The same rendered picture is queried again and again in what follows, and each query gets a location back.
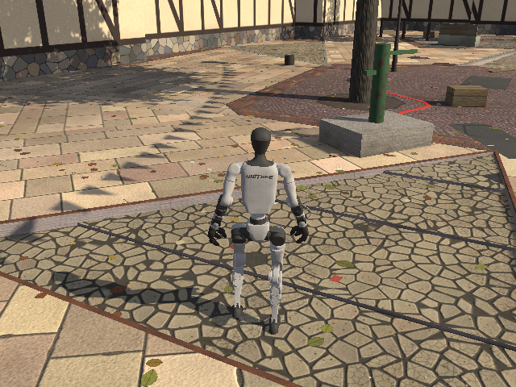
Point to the humanoid robot torso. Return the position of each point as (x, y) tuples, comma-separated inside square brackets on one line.
[(259, 187)]

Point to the left robot foot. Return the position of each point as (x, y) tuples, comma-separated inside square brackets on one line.
[(236, 312)]

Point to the robot left upper arm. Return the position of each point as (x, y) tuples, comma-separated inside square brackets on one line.
[(233, 170)]

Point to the robot right upper arm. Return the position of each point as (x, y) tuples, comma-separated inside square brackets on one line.
[(289, 184)]

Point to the left robot forearm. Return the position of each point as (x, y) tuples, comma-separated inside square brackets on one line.
[(218, 215)]

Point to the robot right hand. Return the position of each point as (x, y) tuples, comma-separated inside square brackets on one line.
[(299, 231)]

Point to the robot left hand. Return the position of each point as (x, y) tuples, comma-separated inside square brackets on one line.
[(212, 233)]

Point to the right robot forearm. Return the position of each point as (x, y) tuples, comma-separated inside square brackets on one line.
[(299, 214)]

